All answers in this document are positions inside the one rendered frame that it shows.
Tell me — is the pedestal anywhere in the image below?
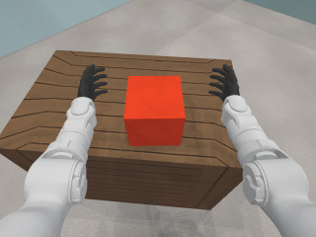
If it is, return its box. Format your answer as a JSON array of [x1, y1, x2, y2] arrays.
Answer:
[[0, 50, 243, 210]]

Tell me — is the right robot forearm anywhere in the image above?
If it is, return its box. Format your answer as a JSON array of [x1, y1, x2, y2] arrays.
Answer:
[[221, 95, 309, 196]]

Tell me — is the left robot upper arm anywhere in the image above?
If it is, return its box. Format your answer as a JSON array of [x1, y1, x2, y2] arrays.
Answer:
[[0, 158, 88, 237]]

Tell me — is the robot right hand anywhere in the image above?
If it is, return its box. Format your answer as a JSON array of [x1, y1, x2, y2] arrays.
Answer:
[[208, 64, 240, 103]]

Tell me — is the left robot forearm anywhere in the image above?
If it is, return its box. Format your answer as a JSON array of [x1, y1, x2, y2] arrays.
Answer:
[[23, 97, 97, 200]]

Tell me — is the right robot upper arm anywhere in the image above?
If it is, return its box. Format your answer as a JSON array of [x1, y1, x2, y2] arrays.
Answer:
[[242, 158, 316, 237]]

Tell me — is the carton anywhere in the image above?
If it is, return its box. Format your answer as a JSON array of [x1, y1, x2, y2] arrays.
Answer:
[[123, 75, 186, 146]]

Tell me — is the robot left hand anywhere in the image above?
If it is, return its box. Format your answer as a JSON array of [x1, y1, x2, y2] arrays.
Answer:
[[77, 64, 108, 103]]

